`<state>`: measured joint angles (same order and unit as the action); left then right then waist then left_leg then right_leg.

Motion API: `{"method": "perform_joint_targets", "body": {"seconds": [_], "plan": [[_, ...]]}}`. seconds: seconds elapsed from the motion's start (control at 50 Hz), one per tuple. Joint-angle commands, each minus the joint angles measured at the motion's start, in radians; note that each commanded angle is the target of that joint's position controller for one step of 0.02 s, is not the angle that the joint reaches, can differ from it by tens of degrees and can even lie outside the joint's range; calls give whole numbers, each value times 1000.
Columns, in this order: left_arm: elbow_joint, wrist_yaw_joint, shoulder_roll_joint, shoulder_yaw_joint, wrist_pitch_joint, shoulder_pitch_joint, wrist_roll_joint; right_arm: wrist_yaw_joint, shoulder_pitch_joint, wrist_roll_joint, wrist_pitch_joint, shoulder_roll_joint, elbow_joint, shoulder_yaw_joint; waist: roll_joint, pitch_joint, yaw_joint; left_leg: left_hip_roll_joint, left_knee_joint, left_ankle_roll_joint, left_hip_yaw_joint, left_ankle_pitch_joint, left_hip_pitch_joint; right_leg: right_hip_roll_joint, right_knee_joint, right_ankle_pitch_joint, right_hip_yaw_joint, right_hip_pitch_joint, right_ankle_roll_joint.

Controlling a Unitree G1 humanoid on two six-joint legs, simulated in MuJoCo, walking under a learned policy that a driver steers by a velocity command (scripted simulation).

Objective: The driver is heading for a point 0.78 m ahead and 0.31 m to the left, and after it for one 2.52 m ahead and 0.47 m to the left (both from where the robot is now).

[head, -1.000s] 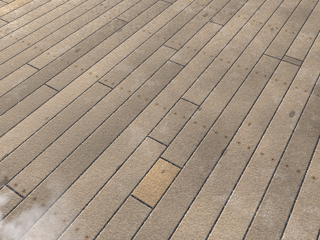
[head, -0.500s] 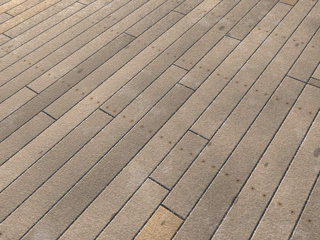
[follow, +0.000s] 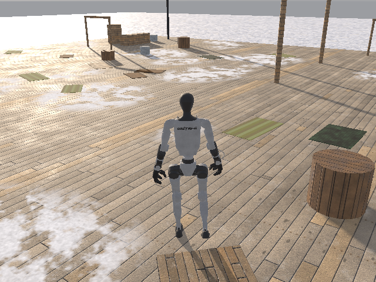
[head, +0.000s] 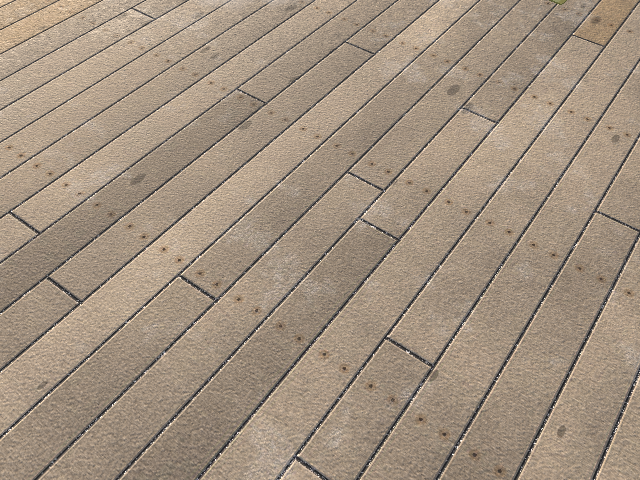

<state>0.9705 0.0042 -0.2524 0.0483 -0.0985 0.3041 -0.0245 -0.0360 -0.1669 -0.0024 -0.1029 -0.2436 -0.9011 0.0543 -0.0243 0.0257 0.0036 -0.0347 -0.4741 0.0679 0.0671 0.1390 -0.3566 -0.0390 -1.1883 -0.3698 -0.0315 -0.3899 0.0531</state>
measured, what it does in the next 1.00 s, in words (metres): walks ahead, turning left: right foot, then left foot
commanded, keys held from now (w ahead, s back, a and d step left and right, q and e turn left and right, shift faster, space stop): w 0.02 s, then no key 0.18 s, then q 0.80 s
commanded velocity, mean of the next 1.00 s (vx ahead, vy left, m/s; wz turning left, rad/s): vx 0.13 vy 0.00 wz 0.34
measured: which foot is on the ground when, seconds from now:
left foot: down 0.00-0.38, up 0.40-0.74, down 0.76-1.00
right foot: up 0.00-0.34, down 0.36-0.76, up 0.78-1.00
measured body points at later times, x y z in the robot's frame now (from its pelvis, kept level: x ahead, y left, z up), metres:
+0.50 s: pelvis +0.17 -0.03 +0.00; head +0.21 -0.04 +0.45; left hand +0.30 +0.25 -0.11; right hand +0.27 -0.30 -0.14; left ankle +0.10 +0.09 -0.66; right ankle +0.27 -0.12 -0.73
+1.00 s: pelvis +0.16 +0.02 +0.01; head +0.18 +0.07 +0.46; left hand +0.19 +0.34 -0.12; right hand +0.37 -0.21 -0.08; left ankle +0.14 +0.10 -0.73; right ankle +0.25 -0.12 -0.65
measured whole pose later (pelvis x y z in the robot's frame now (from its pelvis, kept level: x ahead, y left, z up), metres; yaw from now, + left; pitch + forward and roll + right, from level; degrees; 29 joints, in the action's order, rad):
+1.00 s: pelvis +0.16 +0.02 +0.01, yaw +24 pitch +3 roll -3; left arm 0.87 0.06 -0.31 0.11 0.01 0.06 0.00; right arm 0.04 -0.25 -0.01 0.00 -0.27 -0.78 0.08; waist -0.03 0.02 -0.01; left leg -0.03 -0.43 0.06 -0.07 0.19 -0.28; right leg 0.00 -1.04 -0.31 -0.04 -0.59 -0.05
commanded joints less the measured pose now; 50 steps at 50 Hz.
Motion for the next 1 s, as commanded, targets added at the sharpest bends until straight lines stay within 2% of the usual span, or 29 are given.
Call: {"method": "perform_joint_targets", "body": {"seconds": [0.02, 0.08, 0.12, 0.18, 0.26, 0.32, 0.34, 0.36, 0.38, 0.4, 0.42, 0.44, 0.46, 0.48, 0.52, 0.56, 0.62, 0.68, 0.72, 0.74, 0.76, 0.78, 0.8, 0.82, 0.84, 0.86, 0.88, 0.92, 1.0], "plan": [[-58, 8, -69, 26, 1, 32, 6, -3, -36, 12, -15, -76, 23, 12, 98, -75, 12, 269, 295, 168, -323, -116, 205, -111, 8, 103, -49, -192, 3], [-72, 18, -60, 32, 21, -2, 16, 11, -65, 16, -18, -109, -4, 15, 73, -28, 33, 250, 291, 174, -195, -513, 153, -98, 112, 148, -17, -207, -35], [-93, 19, -45, 29, 24, -59, 27, 26, -83, 18, -7, -116, -17, 13, 75, -32, 27, 229, 272, 155, -128, -660, 160, -86, 244, 239, -1, -216, -54], [-113, 11, -18, 15, 25, -156, 25, 39, -105, 12, 7, -126, -32, 10, 91, -48, -7, 181, 256, 112, -55, -656, 161, -46, 470, 398, 34, -127, -49], [-139, 7, -48, 17, 29, -247, 25, 44, -148, -1, 30, -137, -67, 11, 104, -44, -38, 211, 195, 118, -118, -597, 247, -9, 602, 396, 17, -98, -47], [-139, 8, -98, 33, 17, -213, 33, 53, -110, -18, 50, -156, -56, 24, 107, -55, -1, 219, 73, 100, -204, -517, 304, 13, 718, 346, 6, -49, -23], [-117, 13, -124, 45, 10, -150, 38, 56, -100, -21, 54, -151, -46, 25, 85, -82, 28, 176, -3, 68, -204, -464, 283, 13, 805, 495, 14, 63, -5], [-107, 23, -188, 60, 6, -76, 54, 58, -100, -8, 50, -122, -16, 16, 22, -177, 35, 108, -146, 26, -175, -323, 180, -98, 755, 842, -71, 270, 39], [-107, 36, -244, 72, 21, -21, 60, 57, -196, 2, 40, -34, -18, -3, -175, -275, 12, -23, -424, -44, -97, 171, -117, -322, 684, 1198, -251, 581, 196], [-117, 36, -182, 57, 37, 10, 46, 56, -215, -9, 44, -61, -12, -3, -244, -386, 49, -56, -646, -77, -115, 605, -212, -436, 729, 1155, -392, 610, 287], [-141, 35, -135, 41, 44, -44, 42, 55, -188, -27, 60, -142, -10, 26, -139, -343, 32, 1, -750, -81, -158, 575, -242, -399, 771, 908, -343, 511, 260], [-162, 39, -121, 36, 51, -127, 38, 63, -136, -34, 83, -142, 6, 34, -89, -257, 10, 40, -774, -92, -137, 495, -277, -345, 814, 672, -272, 407, 216], [-173, 42, -111, 32, 56, -189, 35, 72, -123, -28, 110, -132, 10, 40, -70, -184, -5, 68, -754, -105, -130, 426, -269, -309, 871, 456, -215, 287, 190], [-175, 43, -109, 31, 61, -227, 40, 80, -125, -20, 134, -126, 15, 46, -86, -143, -22, 83, -736, -113, -122, 366, -219, -279, 916, 308, -167, 179, 171], [-167, 45, -122, 35, 68, -259, 54, 84, -147, -13, 157, -93, 32, 46, -129, -94, -43, 71, -687, -119, -71, 301, -135, -238, 969, 241, -66, 45, 167], [-158, 52, -128, 37, 68, -262, 52, 82, -132, -13, 160, -86, 54, 47, -128, -99, -40, 80, -594, -115, -56, 265, -117, -242, 973, 266, -15, 55, 175], [-151, 60, -159, 47, 73, -269, 41, 67, -78, -10, 156, -83, 92, 42, -117, -131, -23, 99, -438, -99, -43, 225, -56, -272, 966, 285, 17, 96, 177], [-142, 59, -186, 55, 84, -263, 27, 51, -66, -11, 158, -110, 115, 50, -122, -141, -19, 91, -324, -72, -15, 220, 2, -301, 948, 244, 28, 138, 158], [-139, 55, -193, 57, 94, -280, 10, 41, -109, -8, 162, -112, 109, 57, -109, -133, -50, 70, -167, -35, 19, 144, 90, -291, 895, 183, 62, 129, 112], [-130, 52, -176, 55, 100, -266, 4, 40, -150, -4, 164, -122, 94, 65, -86, -132, -62, 43, -86, -5, 26, 112, 159, -265, 835, 137, 90, 98, 70], [-108, 44, -139, 50, 109, -223, 2, 44, -178, 2, 164, -153, 90, 77, 16, -89, -66, 81, 55, 45, -81, 40, 219, -201, 680, 50, 156, 9, -7], [-131, 31, -72, 35, 113, -205, 37, 63, -180, 3, 165, -264, 118, 97, 330, -55, -19, 347, 139, 162, -462, -213, 312, -55, 331, -225, 258, -260, -117], [-190, 40, -96, 45, 104, -333, 40, 56, -168, 40, 139, -304, 149, 95, 316, -58, -61, 420, 207, 295, -606, -190, 181, 31, 163, -299, 68, -335, -115], [-197, 46, -130, 56, 105, -358, 26, 51, -113, 48, 112, -281, 158, 91, 215, -44, -39, 365, 224, 257, -525, -99, 159, 17, 89, -203, 6, -336, -95], [-179, 52, -145, 65, 105, -321, 22, 55, -55, 26, 95, -261, 169, 88, 180, -39, -5, 314, 214, 185, -449, -50, 153, 6, 82, -97, -16, -336, -80], [-151, 61, -150, 72, 107, -291, 31, 59, -9, 6, 91, -222, 183, 77, 140, -56, 7, 280, 197, 137, -408, -24, 164, -3, 75, -38, -24, -326, -80], [-144, 65, -150, 74, 107, -273, 39, 64, 10, -5, 92, -198, 190, 67, 147, -63, 14, 261, 188, 125, -379, -65, 155, 2, 61, 9, -22, -309, -87], [-148, 60, -134, 75, 99, -263, 32, 72, -27, -1, 92, -169, 188, 56, 144, -97, 13, 242, 175, 131, -366, -141, 188, 19, 52, 60, -28, -284, -93], [-169, 57, -110, 64, 88, -296, 24, 84, -80, -8, 95, -189, 186, 62, 156, -98, -14, 237, 154, 140, -405, -162, 290, 32, 222, 79, -50, -307, -111]]}}
Keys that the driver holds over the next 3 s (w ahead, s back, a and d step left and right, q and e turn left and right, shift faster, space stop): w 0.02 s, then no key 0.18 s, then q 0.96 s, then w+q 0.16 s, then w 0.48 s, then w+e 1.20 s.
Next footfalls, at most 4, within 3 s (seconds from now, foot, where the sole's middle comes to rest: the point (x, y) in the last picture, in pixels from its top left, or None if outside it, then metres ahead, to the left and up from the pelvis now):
0.36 right None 0.31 -0.12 -0.77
0.76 left None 0.18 0.11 -0.77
1.28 right None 0.29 -0.08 -0.77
1.72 left None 0.29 0.30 -0.77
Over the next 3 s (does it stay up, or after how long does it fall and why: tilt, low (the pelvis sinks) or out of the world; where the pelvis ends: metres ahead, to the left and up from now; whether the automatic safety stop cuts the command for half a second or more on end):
stays up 0.88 0.50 0.01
